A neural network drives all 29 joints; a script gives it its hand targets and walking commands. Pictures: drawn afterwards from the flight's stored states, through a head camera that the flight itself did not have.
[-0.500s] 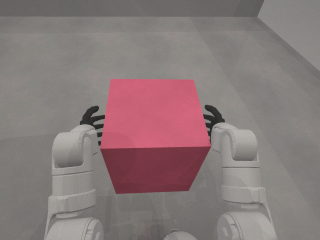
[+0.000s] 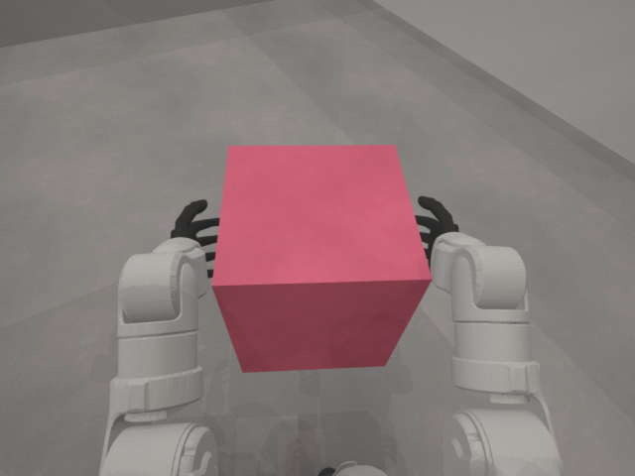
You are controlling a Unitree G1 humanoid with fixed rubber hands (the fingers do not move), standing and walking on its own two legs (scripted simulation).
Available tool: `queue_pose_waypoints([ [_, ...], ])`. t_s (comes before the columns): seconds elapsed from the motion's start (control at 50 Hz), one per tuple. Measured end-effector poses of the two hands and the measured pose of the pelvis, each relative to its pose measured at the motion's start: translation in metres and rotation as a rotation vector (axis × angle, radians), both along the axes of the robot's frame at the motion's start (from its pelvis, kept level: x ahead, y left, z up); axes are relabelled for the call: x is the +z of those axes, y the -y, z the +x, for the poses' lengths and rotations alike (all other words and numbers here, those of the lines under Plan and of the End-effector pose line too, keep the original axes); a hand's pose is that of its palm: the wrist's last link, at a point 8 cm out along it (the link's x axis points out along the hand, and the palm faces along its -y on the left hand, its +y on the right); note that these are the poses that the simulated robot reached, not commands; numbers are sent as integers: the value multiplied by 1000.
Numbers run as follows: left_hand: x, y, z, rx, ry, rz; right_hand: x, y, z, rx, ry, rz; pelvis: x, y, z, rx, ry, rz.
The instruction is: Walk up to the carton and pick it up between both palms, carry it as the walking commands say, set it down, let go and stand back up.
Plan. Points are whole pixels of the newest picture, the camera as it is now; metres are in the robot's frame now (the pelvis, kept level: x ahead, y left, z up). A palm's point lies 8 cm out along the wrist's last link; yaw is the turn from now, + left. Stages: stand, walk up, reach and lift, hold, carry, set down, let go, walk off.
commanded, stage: carry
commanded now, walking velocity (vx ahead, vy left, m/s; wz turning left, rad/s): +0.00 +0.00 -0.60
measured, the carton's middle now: (314, 266) +0.38 -0.02 +0.04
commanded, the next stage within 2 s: none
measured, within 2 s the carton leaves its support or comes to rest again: neither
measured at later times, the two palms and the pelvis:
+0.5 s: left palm (321, 298) +0.29 -0.02 +0.10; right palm (610, 378) +0.19 -0.30 +0.10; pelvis -0.08 -0.04 +0.00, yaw -18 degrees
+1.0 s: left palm (322, 366) +0.21 -0.01 +0.14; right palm out of the picture +0.10 -0.29 +0.13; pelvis -0.15 -0.04 +0.01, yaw -22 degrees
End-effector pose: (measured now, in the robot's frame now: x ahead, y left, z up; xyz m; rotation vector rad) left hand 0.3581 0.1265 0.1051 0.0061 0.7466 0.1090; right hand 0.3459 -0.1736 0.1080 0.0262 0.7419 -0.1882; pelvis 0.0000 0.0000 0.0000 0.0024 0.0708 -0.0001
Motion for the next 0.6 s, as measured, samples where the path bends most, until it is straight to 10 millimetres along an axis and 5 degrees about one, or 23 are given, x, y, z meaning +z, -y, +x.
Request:
queue_pose_waypoints([
  [0.12, -3, -2, -23, -22, -5, -32, 3, -3, -34, -34, -4, -18, 2, -3, -19, -81, 4, 1],
  [0.24, 19, 11, -32, -59, 28, -26, 19, 9, -57, -66, 29, -18, 13, 10, -34, -165, 6, -31],
  [0.36, 24, 69, -33, -160, 52, 2, 13, 62, -87, -149, 52, -9, 0, 36, -50, -248, -3, -39],
  [0.48, 0, 140, -59, -306, -23, 45, -11, 123, -148, -290, -26, 27, 2, 43, -76, -297, 11, -7],
  [0.6, 0, 174, -84, -376, 11, 5, -4, 149, -194, -385, 13, 16, 1, 36, -100, -350, 12, -9],
])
